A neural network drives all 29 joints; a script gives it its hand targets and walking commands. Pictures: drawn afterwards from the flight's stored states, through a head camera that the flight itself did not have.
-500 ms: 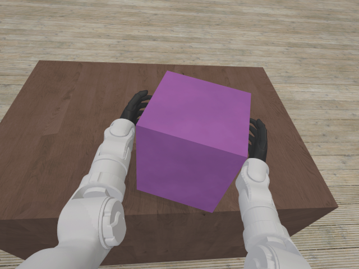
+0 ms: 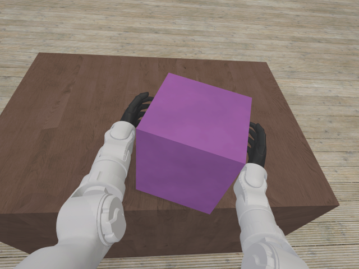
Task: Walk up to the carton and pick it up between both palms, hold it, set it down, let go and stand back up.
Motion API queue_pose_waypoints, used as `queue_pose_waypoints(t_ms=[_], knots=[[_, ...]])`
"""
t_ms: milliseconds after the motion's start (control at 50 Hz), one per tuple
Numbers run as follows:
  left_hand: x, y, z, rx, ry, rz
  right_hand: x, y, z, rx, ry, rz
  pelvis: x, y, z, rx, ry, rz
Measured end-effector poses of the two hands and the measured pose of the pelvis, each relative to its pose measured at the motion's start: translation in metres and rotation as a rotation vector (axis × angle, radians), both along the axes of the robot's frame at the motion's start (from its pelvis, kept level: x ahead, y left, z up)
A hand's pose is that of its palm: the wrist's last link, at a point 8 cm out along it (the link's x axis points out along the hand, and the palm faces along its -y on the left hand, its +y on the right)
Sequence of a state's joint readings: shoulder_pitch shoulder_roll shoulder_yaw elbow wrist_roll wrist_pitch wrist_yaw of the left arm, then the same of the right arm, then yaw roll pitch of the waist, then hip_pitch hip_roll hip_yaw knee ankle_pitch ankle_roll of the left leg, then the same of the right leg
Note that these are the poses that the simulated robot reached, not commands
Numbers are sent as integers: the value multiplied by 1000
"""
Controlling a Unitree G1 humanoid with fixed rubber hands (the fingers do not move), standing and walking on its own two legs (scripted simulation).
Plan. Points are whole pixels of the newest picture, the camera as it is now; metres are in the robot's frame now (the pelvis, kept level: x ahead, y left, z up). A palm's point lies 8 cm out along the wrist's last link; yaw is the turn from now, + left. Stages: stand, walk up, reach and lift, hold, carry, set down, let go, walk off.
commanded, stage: set down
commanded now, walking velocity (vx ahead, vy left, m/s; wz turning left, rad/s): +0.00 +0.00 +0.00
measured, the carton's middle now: (190, 146) +0.41 -0.04 +0.02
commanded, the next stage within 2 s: none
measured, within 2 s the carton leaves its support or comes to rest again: rests again in 0.12 s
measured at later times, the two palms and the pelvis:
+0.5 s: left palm (126, 127) +0.44 +0.11 +0.07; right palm (252, 159) +0.34 -0.17 +0.05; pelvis -0.01 +0.00 +0.00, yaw +0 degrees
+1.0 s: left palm (125, 130) +0.43 +0.11 +0.06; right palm (251, 160) +0.34 -0.17 +0.05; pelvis -0.01 +0.00 +0.00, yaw +1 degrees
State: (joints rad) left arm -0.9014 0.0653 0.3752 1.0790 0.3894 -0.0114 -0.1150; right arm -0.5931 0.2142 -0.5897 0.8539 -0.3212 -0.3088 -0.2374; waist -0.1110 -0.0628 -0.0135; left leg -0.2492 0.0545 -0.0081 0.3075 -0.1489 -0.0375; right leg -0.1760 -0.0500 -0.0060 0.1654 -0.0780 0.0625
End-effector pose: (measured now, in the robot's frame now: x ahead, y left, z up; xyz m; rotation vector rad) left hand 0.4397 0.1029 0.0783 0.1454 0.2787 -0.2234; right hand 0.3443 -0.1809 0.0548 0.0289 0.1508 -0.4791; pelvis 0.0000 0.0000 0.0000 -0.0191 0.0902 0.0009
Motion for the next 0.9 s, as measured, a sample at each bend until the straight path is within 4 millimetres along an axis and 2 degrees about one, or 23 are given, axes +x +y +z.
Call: queue_pose_waypoints(t_ms=[600,900], knots=[[-6,11,-16,-32,-6,17,1,8,-2,-34,-17,17,-6,-3,0,1,20,4],[-7,11,-17,-30,-16,16,-1,8,-3,-43,-31,18,-7,-3,-1,2,12,9]])
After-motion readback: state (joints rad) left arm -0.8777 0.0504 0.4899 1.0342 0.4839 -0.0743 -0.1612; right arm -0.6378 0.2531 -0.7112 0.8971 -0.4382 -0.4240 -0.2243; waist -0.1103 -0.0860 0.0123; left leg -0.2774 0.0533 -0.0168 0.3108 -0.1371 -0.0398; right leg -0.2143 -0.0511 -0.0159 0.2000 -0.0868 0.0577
